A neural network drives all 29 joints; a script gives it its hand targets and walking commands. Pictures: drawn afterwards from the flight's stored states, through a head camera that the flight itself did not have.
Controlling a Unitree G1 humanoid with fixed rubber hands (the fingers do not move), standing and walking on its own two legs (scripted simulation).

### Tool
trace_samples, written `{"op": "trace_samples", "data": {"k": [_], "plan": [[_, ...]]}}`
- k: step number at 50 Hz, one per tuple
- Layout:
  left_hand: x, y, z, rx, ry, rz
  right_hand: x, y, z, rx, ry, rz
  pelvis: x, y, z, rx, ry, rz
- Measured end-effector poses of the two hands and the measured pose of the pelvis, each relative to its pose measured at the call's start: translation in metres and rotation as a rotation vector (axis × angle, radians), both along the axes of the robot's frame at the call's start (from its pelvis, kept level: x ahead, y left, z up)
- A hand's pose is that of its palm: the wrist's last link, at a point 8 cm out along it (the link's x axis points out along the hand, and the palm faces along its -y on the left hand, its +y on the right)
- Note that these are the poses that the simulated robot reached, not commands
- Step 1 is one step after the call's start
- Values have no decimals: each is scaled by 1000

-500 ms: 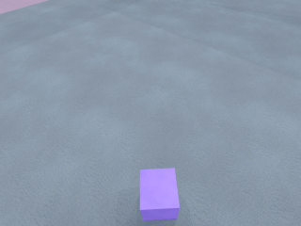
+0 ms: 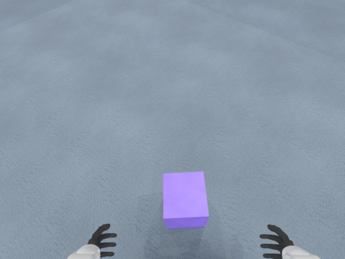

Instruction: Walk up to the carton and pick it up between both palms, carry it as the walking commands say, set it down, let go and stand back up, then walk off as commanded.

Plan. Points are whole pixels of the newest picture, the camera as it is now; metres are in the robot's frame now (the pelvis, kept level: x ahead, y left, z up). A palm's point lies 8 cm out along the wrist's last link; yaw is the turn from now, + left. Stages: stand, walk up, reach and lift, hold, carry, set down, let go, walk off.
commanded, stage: reach and lift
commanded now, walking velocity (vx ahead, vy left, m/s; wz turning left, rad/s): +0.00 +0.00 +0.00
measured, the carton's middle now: (184, 201) +0.43 +0.01 -0.63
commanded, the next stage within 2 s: none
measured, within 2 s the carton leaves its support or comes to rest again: neither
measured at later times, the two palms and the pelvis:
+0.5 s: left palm (104, 237) +0.19 +0.23 -0.16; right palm (269, 231) +0.21 -0.21 -0.16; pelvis -0.05 +0.01 -0.06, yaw +1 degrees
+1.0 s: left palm (120, 184) +0.35 +0.22 -0.19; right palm (243, 179) +0.37 -0.18 -0.19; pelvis -0.08 +0.00 -0.10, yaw +1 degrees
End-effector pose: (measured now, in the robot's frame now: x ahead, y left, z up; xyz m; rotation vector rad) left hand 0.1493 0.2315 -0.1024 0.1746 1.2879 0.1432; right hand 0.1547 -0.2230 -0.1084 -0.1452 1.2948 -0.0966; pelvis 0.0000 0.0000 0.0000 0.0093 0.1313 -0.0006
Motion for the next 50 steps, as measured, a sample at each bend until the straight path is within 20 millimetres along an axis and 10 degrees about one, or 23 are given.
{"op": "trace_samples", "data": {"k": [22,50], "plan": [[28,-2,-52,-51,-224,13,46,13,-45,7,-246,48,-36,9,-57,-11,133,11],[201,-10,-83,-54,-521,42,216,46,-78,29,-525,5,-78,-3,-96,-5,426,15]]}}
